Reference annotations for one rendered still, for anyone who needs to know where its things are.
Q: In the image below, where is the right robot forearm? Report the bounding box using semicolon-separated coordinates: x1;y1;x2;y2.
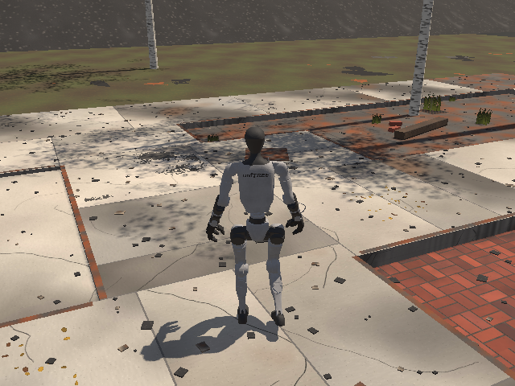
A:
287;192;302;221

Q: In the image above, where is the robot left foot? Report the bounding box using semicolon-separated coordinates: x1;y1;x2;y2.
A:
237;304;249;324

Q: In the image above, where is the left robot forearm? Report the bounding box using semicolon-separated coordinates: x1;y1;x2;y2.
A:
209;195;225;227

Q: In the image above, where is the left robot hand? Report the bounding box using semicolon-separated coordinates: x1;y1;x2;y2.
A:
206;222;225;242

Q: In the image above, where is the robot right upper arm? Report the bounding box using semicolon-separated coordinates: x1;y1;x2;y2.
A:
272;161;295;205

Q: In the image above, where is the robot left upper arm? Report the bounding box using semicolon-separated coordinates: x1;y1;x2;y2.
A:
217;162;239;207

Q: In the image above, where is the robot right foot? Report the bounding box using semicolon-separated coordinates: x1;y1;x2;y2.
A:
271;310;285;326

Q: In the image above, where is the robot foot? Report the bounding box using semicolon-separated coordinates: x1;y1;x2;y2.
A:
271;310;285;326
237;304;249;324

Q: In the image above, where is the right robot hand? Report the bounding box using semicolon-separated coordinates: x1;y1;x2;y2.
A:
286;218;304;235

